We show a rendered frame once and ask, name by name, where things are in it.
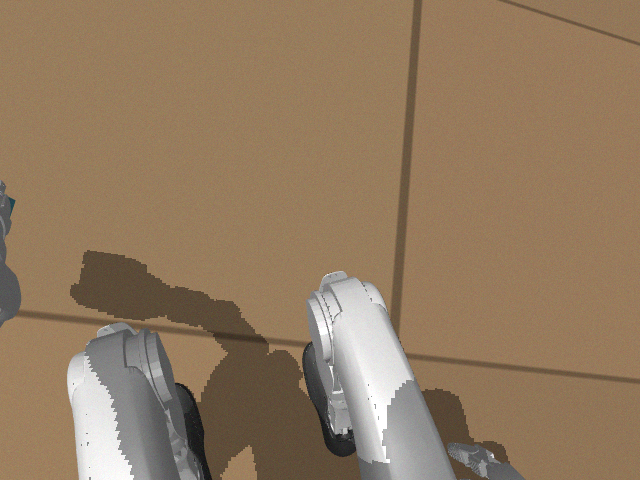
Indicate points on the left robot arm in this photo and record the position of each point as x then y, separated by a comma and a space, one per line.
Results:
10, 294

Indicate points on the right robot foot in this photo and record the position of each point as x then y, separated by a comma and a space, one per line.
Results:
340, 445

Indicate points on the right robot hand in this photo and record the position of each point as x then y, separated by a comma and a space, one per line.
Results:
482, 462

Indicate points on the left robot foot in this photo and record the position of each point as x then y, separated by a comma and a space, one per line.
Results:
194, 429

